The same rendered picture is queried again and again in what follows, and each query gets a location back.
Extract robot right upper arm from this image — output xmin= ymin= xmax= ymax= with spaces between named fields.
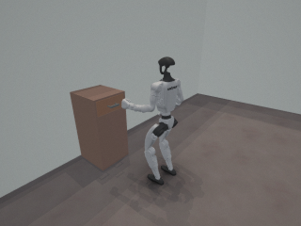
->
xmin=174 ymin=78 xmax=184 ymax=104

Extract robot left upper arm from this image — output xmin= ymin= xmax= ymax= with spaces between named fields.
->
xmin=148 ymin=81 xmax=163 ymax=112

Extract cabinet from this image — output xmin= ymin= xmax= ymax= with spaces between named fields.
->
xmin=70 ymin=85 xmax=129 ymax=170

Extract handle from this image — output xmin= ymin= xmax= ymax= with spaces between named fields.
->
xmin=107 ymin=103 xmax=119 ymax=108

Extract drawer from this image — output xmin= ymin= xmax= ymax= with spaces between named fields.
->
xmin=96 ymin=93 xmax=124 ymax=117

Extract left robot shin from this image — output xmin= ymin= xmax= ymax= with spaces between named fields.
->
xmin=144 ymin=150 xmax=160 ymax=180

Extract left robot forearm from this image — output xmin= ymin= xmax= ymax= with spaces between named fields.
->
xmin=127 ymin=103 xmax=151 ymax=113

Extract left robot hand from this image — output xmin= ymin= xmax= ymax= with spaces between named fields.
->
xmin=121 ymin=98 xmax=131 ymax=109

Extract humanoid robot torso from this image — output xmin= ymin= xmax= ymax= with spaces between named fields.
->
xmin=156 ymin=76 xmax=178 ymax=131

